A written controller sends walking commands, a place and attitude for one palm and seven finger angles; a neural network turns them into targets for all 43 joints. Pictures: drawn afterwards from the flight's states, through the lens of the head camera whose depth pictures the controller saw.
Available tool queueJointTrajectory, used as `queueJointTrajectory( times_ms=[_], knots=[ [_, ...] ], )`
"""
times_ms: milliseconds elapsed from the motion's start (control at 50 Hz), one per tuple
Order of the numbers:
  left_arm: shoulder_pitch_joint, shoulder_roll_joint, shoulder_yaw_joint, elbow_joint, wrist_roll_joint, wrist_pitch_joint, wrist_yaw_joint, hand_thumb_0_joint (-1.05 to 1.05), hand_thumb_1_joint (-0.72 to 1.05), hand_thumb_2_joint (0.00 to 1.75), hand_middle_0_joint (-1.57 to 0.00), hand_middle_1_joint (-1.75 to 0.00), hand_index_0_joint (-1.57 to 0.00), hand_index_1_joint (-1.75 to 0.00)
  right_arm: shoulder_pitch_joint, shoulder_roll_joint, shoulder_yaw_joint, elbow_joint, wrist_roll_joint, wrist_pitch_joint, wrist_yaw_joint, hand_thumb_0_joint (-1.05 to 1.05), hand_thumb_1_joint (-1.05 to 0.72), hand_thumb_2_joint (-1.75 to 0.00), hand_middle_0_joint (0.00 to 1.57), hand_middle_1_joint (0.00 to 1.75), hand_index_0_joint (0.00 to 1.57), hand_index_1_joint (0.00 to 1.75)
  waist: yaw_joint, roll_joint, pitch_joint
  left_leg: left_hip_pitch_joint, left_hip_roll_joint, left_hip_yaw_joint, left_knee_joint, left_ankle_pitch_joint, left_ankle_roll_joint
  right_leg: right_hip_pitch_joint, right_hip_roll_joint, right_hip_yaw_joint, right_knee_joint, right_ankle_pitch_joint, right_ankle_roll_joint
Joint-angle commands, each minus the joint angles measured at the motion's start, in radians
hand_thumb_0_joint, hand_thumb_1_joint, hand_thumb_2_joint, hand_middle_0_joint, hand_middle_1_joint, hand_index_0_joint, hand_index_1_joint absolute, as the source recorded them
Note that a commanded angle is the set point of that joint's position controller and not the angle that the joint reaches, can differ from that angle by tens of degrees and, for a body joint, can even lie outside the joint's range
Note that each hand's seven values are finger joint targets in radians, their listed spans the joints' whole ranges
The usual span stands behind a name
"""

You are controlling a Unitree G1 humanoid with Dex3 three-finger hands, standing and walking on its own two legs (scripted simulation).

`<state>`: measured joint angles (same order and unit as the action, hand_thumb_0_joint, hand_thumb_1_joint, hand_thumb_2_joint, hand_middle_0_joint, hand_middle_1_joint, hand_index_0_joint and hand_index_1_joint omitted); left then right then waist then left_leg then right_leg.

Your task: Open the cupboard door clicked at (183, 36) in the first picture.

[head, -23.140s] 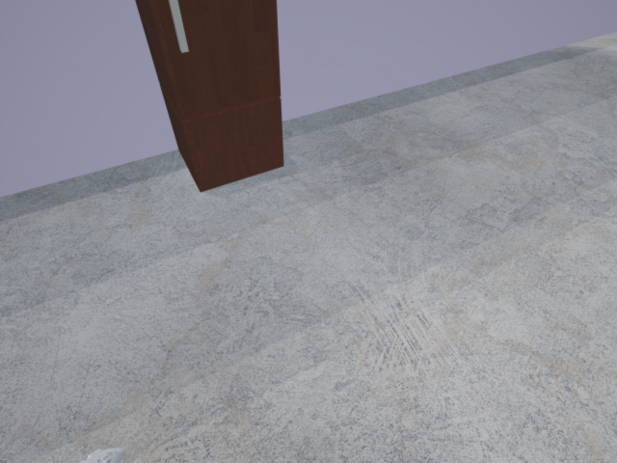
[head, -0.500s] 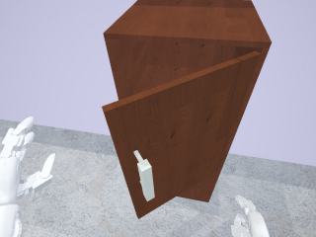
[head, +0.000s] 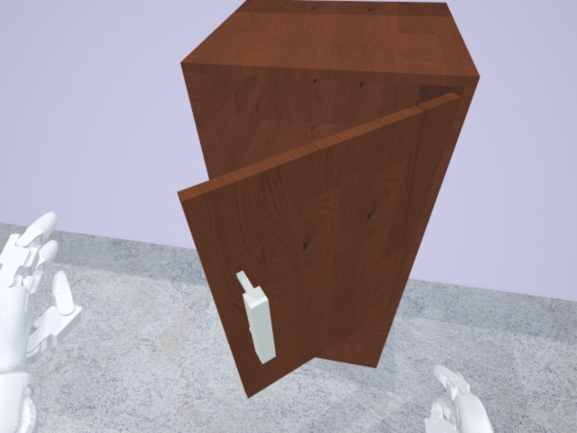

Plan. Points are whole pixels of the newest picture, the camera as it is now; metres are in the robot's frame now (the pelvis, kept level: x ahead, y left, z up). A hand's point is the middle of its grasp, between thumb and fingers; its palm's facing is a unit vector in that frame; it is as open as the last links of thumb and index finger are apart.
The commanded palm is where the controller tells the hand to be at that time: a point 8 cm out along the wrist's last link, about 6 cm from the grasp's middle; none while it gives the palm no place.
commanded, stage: step back with the hand held close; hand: left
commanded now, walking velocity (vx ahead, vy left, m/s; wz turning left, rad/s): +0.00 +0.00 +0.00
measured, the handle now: (254, 317) +0.28 +0.10 +0.00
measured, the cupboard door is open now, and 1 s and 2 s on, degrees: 42 42 42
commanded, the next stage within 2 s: stop stepping back and stand still in 1.40 s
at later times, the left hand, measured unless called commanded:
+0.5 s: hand (20, 358) +0.13 +0.28 +0.15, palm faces +0.39 -0.76 -0.52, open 7.4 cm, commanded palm +0.07 +0.32 +0.17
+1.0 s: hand out of the picture +0.07 +0.30 +0.16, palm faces +0.46 -0.73 -0.51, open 7.4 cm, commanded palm +0.01 +0.33 +0.17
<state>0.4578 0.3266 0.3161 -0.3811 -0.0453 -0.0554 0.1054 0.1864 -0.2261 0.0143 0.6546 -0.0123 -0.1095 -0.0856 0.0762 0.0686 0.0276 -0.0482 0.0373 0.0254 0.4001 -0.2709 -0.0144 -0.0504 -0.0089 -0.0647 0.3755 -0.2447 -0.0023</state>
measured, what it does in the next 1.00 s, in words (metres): walks backwards: right foot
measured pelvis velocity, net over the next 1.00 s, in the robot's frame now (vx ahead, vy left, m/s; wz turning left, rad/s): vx -0.12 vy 0.03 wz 0.06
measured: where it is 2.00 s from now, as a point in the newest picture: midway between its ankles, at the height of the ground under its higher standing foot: outside the picture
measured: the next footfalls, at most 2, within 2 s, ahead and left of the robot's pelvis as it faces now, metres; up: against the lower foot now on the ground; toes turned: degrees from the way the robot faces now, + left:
right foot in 1.00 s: -0.13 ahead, -0.09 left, +0.00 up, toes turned +5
left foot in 1.24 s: -0.10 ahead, +0.11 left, +0.00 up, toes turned +1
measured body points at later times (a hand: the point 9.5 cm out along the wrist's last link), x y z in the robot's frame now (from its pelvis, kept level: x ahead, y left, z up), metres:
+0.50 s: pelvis -0.07 +0.02 -0.01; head -0.04 +0.02 +0.44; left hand +0.11 +0.32 +0.18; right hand +0.12 -0.22 -0.09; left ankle -0.03 +0.13 -0.74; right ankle -0.02 -0.11 -0.74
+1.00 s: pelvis -0.12 +0.03 -0.01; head -0.09 +0.05 +0.43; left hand +0.04 +0.34 +0.19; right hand +0.06 -0.19 -0.09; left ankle -0.03 +0.13 -0.74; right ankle -0.16 -0.10 -0.73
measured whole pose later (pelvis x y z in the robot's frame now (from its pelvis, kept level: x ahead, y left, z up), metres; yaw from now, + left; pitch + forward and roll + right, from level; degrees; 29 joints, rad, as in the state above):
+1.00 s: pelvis -0.12 +0.03 -0.01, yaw +3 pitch +2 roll -3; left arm 0.56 0.45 0.48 -0.57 -0.01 -0.22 0.15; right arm 0.22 -0.18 0.01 0.61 -0.03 -0.12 -0.07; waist 0.00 -0.01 0.02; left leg -0.45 0.00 -0.03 0.56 -0.14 0.03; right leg -0.26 0.06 0.01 0.63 -0.32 0.01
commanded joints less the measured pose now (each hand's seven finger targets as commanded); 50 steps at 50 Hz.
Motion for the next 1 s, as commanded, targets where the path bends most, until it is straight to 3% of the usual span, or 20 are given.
queueJointTrajectory(
  times_ms=[0, 20, 40, 60, 100, 140, 180, 220, 240, 300, 360, 520, 600, 680, 760, 820, 840, 900, 940, 980],
  knots=[
    [-0.171, 0.236, 0.153, -0.259, -0.005, -0.071, 0.027, 0.00, 0.90, 0.90, -0.20, -0.30, -0.20, -0.30, -0.145, -0.098, -0.033, -0.166, 0.008, -0.061, -0.011, 0.00, -0.90, -0.90, 0.20, 0.30, 0.20, 0.30, -0.004, -0.018, -0.089, 0.001, -0.031, -0.003, -0.041, 0.291, 0.038, 0.000, 0.000, 0.022, -0.053, 0.253, -0.002],
    [-0.215, 0.331, 0.255, -0.265, -0.005, -0.106, 0.031, 0.00, 0.90, 0.90, -0.20, -0.30, -0.20, -0.30, -0.120, -0.109, -0.026, -0.204, 0.016, -0.033, -0.011, 0.00, -0.90, -0.90, 0.20, 0.30, 0.20, 0.30, -0.055, -0.087, 0.027, -0.089, -0.008, -0.026, -0.004, 0.245, 0.050, -0.116, -0.046, 0.065, -0.099, 0.288, 0.007],
    [-0.199, 0.324, 0.250, -0.216, 0.003, -0.117, 0.026, 0.00, 0.90, 0.90, -0.20, -0.30, -0.20, -0.30, -0.123, -0.102, -0.028, -0.187, 0.015, -0.015, -0.014, 0.00, -0.90, -0.90, 0.20, 0.30, 0.20, 0.30, -0.054, -0.076, 0.027, -0.107, -0.010, -0.035, 0.005, 0.222, 0.046, -0.114, -0.068, 0.057, -0.094, 0.302, 0.000],
    [-0.069, 0.237, 0.187, -0.161, -0.002, -0.112, 0.017, 0.00, 0.90, 0.90, -0.20, -0.30, -0.20, -0.30, -0.130, -0.100, -0.032, -0.188, 0.009, -0.001, -0.014, 0.00, -0.90, -0.90, 0.20, 0.30, 0.20, 0.30, -0.059, -0.077, 0.004, -0.095, -0.008, -0.031, 0.017, 0.249, 0.046, -0.124, -0.072, 0.050, -0.082, 0.312, 0.001],
    [0.017, 0.200, 0.150, -0.203, -0.003, -0.111, 0.011, 0.00, 0.90, 0.90, -0.20, -0.30, -0.20, -0.30, -0.128, -0.114, -0.040, -0.212, 0.007, 0.019, -0.007, 0.00, -0.90, -0.90, 0.20, 0.30, 0.20, 0.30, -0.061, -0.024, -0.069, -0.082, 0.000, -0.025, 0.022, 0.312, 0.041, -0.110, -0.070, 0.039, -0.049, 0.313, 0.004],
    [0.051, 0.213, 0.160, -0.254, -0.004, -0.116, 0.017, 0.00, 0.90, 0.90, -0.20, -0.30, -0.20, -0.30, -0.129, -0.123, -0.046, -0.220, 0.006, 0.031, -0.011, 0.00, -0.90, -0.90, 0.20, 0.30, 0.20, 0.30, -0.059, 0.024, -0.122, -0.083, 0.011, -0.035, 0.015, 0.383, 0.037, -0.083, -0.065, 0.028, -0.015, 0.330, 0.003],
    [0.091, 0.226, 0.179, -0.277, -0.005, -0.115, 0.024, 0.00, 0.90, 0.90, -0.20, -0.30, -0.20, -0.30, -0.125, -0.118, -0.051, -0.235, 0.008, 0.042, -0.012, 0.00, -0.90, -0.90, 0.20, 0.30, 0.20, 0.30, -0.059, -0.016, -0.179, -0.084, 0.020, -0.040, 0.019, 0.428, 0.036, -0.065, -0.056, 0.028, 0.017, 0.359, 0.009],
    [0.088, 0.254, 0.206, -0.314, -0.005, -0.120, 0.033, 0.00, 0.90, 0.90, -0.20, -0.30, -0.20, -0.30, -0.122, -0.117, -0.056, -0.245, 0.011, 0.047, -0.016, 0.00, -0.90, -0.90, 0.20, 0.30, 0.20, 0.30, -0.061, -0.038, -0.196, -0.105, 0.024, -0.041, 0.027, 0.419, 0.033, -0.068, -0.057, 0.034, 0.032, 0.369, 0.011],
    [0.084, 0.280, 0.227, -0.322, -0.004, -0.124, 0.039, 0.00, 0.90, 0.90, -0.20, -0.30, -0.20, -0.30, -0.130, -0.120, -0.060, -0.239, 0.010, 0.049, -0.021, 0.00, -0.90, -0.90, 0.20, 0.30, 0.20, 0.30, -0.056, 0.000, -0.197, -0.119, 0.024, -0.048, 0.021, 0.419, 0.032, -0.060, -0.061, 0.033, 0.045, 0.373, 0.005],
    [0.104, 0.273, 0.230, -0.329, -0.006, -0.129, 0.046, 0.00, 0.90, 0.90, -0.20, -0.30, -0.20, -0.30, -0.124, -0.114, -0.062, -0.254, 0.015, 0.050, -0.023, 0.00, -0.90, -0.90, 0.20, 0.30, 0.20, 0.30, -0.058, -0.027, -0.194, -0.160, 0.032, -0.058, 0.021, 0.398, 0.033, -0.065, -0.053, 0.039, 0.070, 0.362, 0.010],
    [0.108, 0.266, 0.229, -0.317, -0.003, -0.135, 0.051, 0.00, 0.90, 0.90, -0.20, -0.30, -0.20, -0.30, -0.124, -0.113, -0.063, -0.251, 0.015, 0.044, -0.026, 0.00, -0.90, -0.90, 0.20, 0.30, 0.20, 0.30, -0.057, -0.001, -0.168, -0.215, 0.043, -0.072, 0.002, 0.326, 0.038, -0.074, -0.050, 0.042, 0.087, 0.299, 0.011],
    [0.067, 0.254, 0.221, -0.330, 0.020, -0.167, 0.063, 0.00, 0.90, 0.90, -0.20, -0.30, -0.20, -0.30, -0.105, -0.130, -0.063, -0.254, 0.015, 0.011, -0.019, 0.00, -0.90, -0.90, 0.20, 0.30, 0.20, 0.30, -0.070, -0.018, -0.066, -0.438, 0.047, -0.103, -0.043, -0.181, 0.068, -0.124, -0.051, 0.093, 0.052, -0.053, 0.011],
    [0.061, 0.266, 0.239, -0.350, 0.026, -0.187, 0.070, 0.00, 0.90, 0.90, -0.20, -0.30, -0.20, -0.30, -0.086, -0.129, -0.064, -0.250, 0.012, -0.005, -0.019, 0.00, -0.90, -0.90, 0.20, 0.30, 0.20, 0.30, -0.072, -0.041, -0.078, -0.456, 0.036, -0.106, -0.001, -0.230, 0.066, -0.147, -0.063, 0.109, 0.035, -0.133, 0.003],
    [0.059, 0.268, 0.235, -0.370, 0.018, -0.197, 0.083, 0.00, 0.90, 0.90, -0.20, -0.30, -0.20, -0.30, -0.073, -0.120, -0.061, -0.225, 0.011, -0.018, -0.020, 0.00, -0.90, -0.90, 0.20, 0.30, 0.20, 0.30, -0.079, -0.058, -0.082, -0.328, 0.005, -0.073, 0.113, -0.179, 0.039, -0.313, -0.113, 0.126, -0.026, -0.214, -0.025],
    [0.050, 0.270, 0.238, -0.368, 0.017, -0.201, 0.093, 0.00, 0.90, 0.90, -0.20, -0.30, -0.20, -0.30, -0.080, -0.123, -0.056, -0.217, 0.010, -0.027, -0.031, 0.00, -0.90, -0.90, 0.20, 0.30, 0.20, 0.30, -0.082, -0.015, -0.047, -0.374, 0.045, -0.142, 0.024, -0.258, 0.047, -0.324, -0.064, 0.087, 0.030, -0.273, -0.006],
    [0.050, 0.264, 0.255, -0.384, 0.032, -0.205, 0.087, 0.00, 0.90, 0.90, -0.20, -0.30, -0.20, -0.30, -0.100, -0.138, -0.062, -0.230, 0.008, -0.039, -0.028, 0.00, -0.90, -0.90, 0.20, 0.30, 0.20, 0.30, -0.069, 0.167, -0.083, -0.608, 0.172, -0.311, -0.226, -0.365, 0.112, -0.039, 0.055, 0.043, 0.348, -0.044, 0.028],
    [0.056, 0.285, 0.271, -0.388, 0.036, -0.209, 0.085, 0.00, 0.90, 0.90, -0.20, -0.30, -0.20, -0.30, -0.110, -0.128, -0.066, -0.229, 0.004, -0.042, -0.028, 0.00, -0.90, -0.90, 0.20, 0.30, 0.20, 0.30, -0.060, 0.181, -0.110, -0.579, 0.196, -0.345, -0.228, -0.284, 0.131, -0.025, 0.065, 0.053, 0.410, 0.002, 0.025],
    [0.103, 0.265, 0.266, -0.390, 0.034, -0.216, 0.072, 0.00, 0.90, 0.90, -0.20, -0.30, -0.20, -0.30, -0.093, -0.122, -0.074, -0.216, -0.007, -0.064, -0.007, 0.00, -0.90, -0.90, 0.20, 0.30, 0.20, 0.30, -0.062, 0.122, -0.112, -0.530, 0.205, -0.304, -0.149, -0.117, 0.156, -0.055, 0.067, 0.093, 0.372, -0.099, 0.012],
    [0.123, 0.261, 0.260, -0.390, 0.029, -0.223, 0.064, 0.00, 0.90, 0.90, -0.20, -0.30, -0.20, -0.30, -0.092, -0.126, -0.074, -0.199, -0.013, -0.072, 0.004, 0.00, -0.90, -0.90, 0.20, 0.30, 0.20, 0.30, -0.066, 0.164, -0.100, -0.457, 0.179, -0.273, -0.108, 0.006, 0.144, -0.083, 0.062, 0.093, 0.250, -0.061, 0.004],
    [0.097, 0.261, 0.239, -0.396, 0.011, -0.227, 0.052, 0.00, 0.90, 0.90, -0.20, -0.30, -0.20, -0.30, -0.091, -0.120, -0.067, -0.174, -0.016, -0.071, 0.014, 0.00, -0.90, -0.90, 0.20, 0.30, 0.20, 0.30, -0.069, 0.093, -0.131, -0.304, 0.139, -0.234, -0.041, 0.189, 0.104, -0.155, 0.049, 0.106, 0.099, 0.038, -0.004]
  ],
)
